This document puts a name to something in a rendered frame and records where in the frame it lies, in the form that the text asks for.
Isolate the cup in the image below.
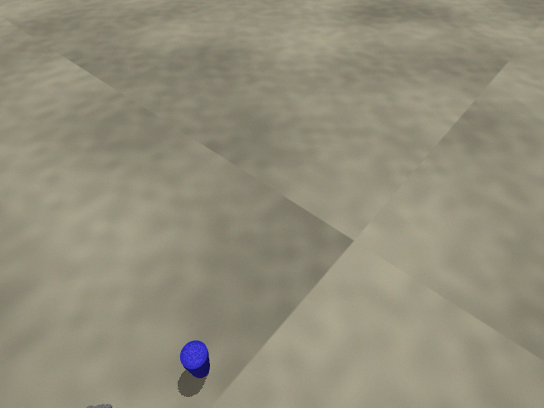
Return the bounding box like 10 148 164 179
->
180 340 210 378

